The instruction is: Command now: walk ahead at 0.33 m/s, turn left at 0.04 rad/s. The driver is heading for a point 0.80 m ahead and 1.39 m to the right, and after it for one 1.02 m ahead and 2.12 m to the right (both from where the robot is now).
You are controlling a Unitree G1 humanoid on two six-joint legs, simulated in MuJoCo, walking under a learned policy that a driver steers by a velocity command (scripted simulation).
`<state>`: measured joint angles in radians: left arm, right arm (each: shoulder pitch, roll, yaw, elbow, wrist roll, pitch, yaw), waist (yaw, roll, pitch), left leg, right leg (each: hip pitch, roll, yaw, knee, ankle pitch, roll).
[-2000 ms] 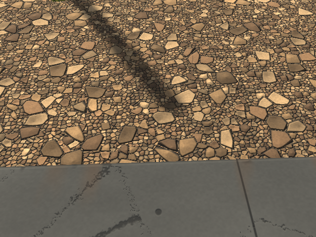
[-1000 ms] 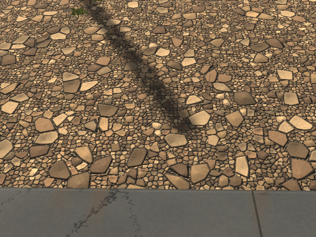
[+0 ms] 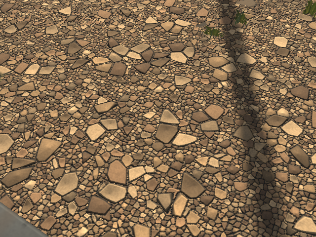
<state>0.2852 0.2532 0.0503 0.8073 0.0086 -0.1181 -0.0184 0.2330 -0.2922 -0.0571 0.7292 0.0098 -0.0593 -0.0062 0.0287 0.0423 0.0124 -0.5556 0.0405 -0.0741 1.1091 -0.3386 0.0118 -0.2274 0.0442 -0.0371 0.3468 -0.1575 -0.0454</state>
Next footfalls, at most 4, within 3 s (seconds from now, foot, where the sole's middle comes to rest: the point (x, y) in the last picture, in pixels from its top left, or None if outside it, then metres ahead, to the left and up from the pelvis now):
0.22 left None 0.25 0.12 -0.78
0.64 right None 0.13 -0.12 -0.78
1.12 left None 0.23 0.08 -0.78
1.58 right None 0.24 -0.34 -0.78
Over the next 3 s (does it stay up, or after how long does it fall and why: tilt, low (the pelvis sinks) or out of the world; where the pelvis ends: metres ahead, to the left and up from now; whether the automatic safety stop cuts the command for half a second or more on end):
stays up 0.36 -0.40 0.00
